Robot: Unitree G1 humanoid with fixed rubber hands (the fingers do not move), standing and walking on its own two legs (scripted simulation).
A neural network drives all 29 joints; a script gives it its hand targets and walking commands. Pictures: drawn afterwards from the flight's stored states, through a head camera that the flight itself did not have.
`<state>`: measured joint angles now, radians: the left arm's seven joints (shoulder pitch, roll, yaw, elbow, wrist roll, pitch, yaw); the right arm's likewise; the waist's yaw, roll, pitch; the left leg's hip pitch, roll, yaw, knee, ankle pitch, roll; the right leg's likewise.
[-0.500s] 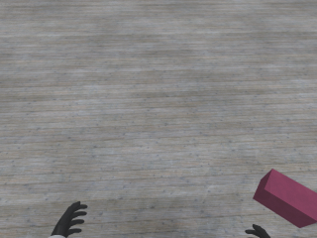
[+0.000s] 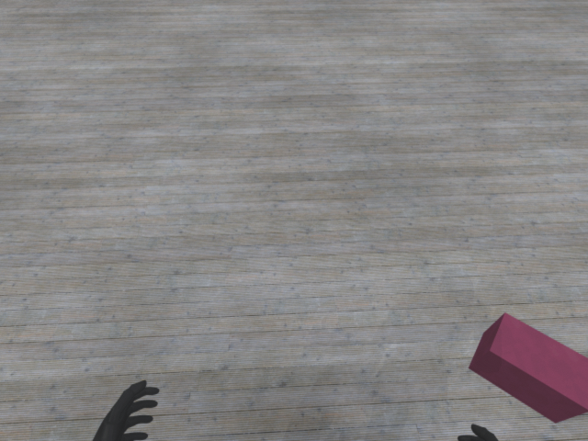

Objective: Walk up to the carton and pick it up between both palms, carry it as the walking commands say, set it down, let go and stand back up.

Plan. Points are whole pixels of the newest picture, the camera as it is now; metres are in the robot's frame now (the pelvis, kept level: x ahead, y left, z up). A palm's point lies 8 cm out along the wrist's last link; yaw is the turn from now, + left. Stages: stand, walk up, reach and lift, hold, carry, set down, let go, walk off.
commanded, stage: stand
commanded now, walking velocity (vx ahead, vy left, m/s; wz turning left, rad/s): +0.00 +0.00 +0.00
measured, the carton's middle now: (529, 366) +0.42 -0.72 -0.67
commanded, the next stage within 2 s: walk up in 0.22 s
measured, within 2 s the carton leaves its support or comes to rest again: neither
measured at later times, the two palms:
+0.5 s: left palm out of the picture +0.11 +0.26 -0.09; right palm out of the picture +0.07 -0.27 -0.11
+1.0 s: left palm out of the picture +0.09 +0.20 -0.10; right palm out of the picture -0.02 -0.31 -0.12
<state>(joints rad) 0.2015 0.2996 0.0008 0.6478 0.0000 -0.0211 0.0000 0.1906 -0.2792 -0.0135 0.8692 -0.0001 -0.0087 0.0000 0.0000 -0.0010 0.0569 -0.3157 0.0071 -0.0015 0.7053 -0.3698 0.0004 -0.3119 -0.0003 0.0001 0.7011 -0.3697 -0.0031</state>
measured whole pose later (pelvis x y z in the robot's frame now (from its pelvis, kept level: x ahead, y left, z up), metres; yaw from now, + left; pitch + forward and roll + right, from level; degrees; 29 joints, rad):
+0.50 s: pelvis -0.01 +0.00 +0.00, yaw -1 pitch -2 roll +0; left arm 0.20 0.30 0.00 0.70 0.00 0.03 0.00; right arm 0.19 -0.28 -0.01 0.88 0.00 0.03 0.00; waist 0.00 0.00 0.07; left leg -0.32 0.02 0.01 0.71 -0.35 -0.01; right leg -0.32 0.01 0.01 0.70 -0.34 0.00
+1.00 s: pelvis -0.06 -0.04 +0.00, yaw -11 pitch -1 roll +1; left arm 0.22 0.29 0.00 0.70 0.00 0.06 -0.01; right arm 0.19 -0.28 -0.01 0.81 0.00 0.08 0.00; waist 0.00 -0.01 0.12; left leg -0.40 -0.01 0.00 0.83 -0.50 -0.06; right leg -0.39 0.07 0.03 0.67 -0.27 -0.07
